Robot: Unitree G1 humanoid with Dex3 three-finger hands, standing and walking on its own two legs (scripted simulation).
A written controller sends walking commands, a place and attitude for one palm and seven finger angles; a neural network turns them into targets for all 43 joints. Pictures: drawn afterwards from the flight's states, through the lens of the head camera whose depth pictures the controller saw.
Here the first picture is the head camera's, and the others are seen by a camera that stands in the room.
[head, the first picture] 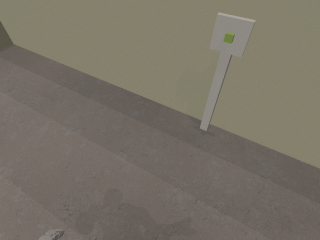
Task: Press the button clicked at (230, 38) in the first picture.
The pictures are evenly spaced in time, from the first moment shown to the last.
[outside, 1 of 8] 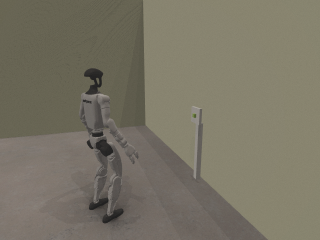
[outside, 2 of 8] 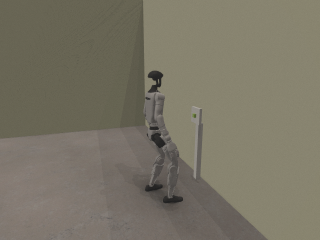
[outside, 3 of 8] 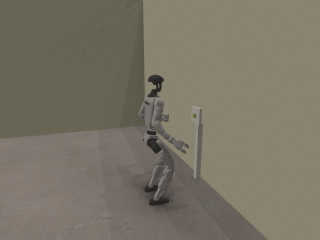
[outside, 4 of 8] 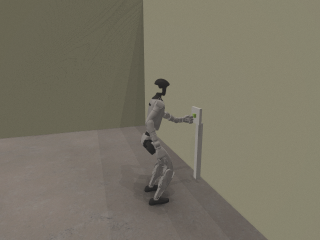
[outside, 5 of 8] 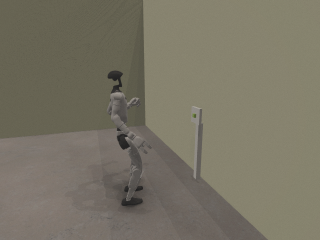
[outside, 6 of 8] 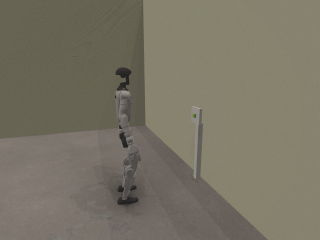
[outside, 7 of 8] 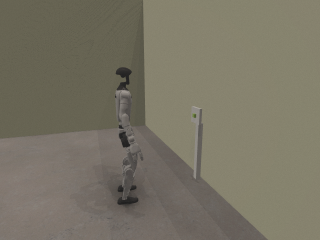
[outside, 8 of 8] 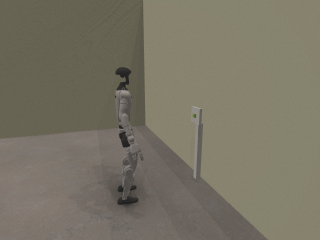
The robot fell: no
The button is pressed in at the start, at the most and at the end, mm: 0 9 0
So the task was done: yes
